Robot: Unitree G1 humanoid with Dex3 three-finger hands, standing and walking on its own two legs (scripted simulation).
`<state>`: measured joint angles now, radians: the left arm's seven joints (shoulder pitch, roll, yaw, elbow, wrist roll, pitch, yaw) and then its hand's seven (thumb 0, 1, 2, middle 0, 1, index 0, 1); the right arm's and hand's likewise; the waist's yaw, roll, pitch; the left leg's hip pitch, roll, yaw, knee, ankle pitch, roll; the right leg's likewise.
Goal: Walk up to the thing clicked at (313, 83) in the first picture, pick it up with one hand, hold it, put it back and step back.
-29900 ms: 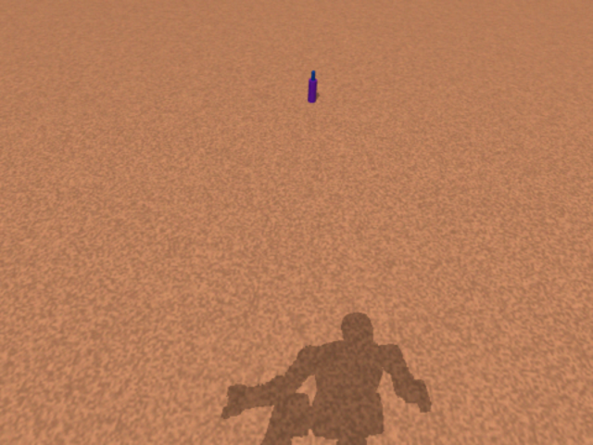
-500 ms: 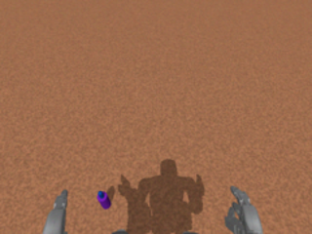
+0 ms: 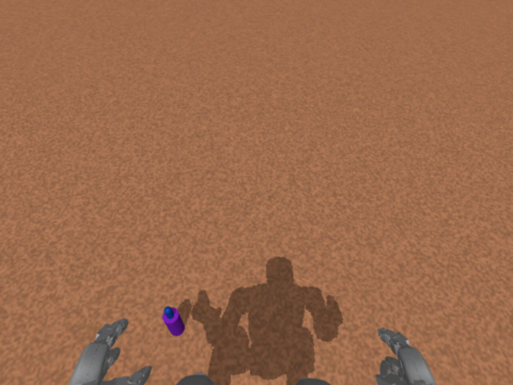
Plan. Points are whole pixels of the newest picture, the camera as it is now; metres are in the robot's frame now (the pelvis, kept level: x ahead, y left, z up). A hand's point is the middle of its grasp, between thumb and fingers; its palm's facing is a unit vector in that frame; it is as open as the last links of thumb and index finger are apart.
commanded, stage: stand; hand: left
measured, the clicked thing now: (172, 319) +0.41 +0.26 -0.63
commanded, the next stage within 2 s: none
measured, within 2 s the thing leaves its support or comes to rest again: neither
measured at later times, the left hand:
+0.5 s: hand out of the picture +0.06 +0.26 -0.11, palm faces -0.03 -0.94 -0.35, open 7.4 cm
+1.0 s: hand out of the picture +0.03 +0.26 -0.11, palm faces -0.04 -0.94 -0.35, open 7.3 cm
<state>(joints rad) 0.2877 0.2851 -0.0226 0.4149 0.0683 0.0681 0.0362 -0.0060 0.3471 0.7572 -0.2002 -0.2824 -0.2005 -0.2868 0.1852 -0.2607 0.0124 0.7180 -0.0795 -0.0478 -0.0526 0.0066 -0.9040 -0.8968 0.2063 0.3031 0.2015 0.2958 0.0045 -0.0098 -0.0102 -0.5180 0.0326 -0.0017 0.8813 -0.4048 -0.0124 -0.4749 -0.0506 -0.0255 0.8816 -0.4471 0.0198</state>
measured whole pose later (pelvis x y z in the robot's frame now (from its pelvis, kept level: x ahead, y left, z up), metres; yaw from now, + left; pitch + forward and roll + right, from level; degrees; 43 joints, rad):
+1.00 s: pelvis -0.01 +0.01 +0.05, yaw +0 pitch -4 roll +0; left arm 0.17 0.33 0.00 1.16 0.03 -0.01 0.00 0.00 0.90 0.90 -0.21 -0.30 -0.21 -0.30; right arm 0.16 -0.34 -0.02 1.15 -0.03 0.01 0.01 0.00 -0.91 -0.90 0.20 0.30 0.20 0.30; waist 0.00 0.01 0.06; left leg -0.16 0.03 0.02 0.38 -0.15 -0.01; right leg -0.13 -0.05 -0.03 0.38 -0.19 0.04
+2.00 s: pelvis +0.02 +0.00 +0.05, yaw -1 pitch -3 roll +0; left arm 0.11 0.33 0.01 1.15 0.02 -0.01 0.00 0.00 0.91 0.90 -0.21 -0.30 -0.21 -0.30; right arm 0.10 -0.34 -0.01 1.15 -0.02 0.00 0.00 0.00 -0.91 -0.90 0.20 0.30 0.20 0.30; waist -0.01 0.01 0.06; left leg -0.11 0.04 0.03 0.32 -0.16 -0.03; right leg -0.08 -0.04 -0.02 0.33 -0.20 0.03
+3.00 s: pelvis -0.14 +0.01 +0.03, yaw -5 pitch -2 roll +1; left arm 0.24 0.34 0.07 0.90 0.04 0.05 -0.01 0.00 0.90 0.90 -0.21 -0.30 -0.21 -0.30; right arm 0.17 -0.41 -0.05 0.90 0.00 0.04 -0.01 0.00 -0.91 -0.90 0.20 0.30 0.20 0.30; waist 0.01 0.03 0.13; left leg -0.54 -0.12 -0.13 1.07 -0.42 0.00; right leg -0.26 0.00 0.03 0.62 -0.34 -0.01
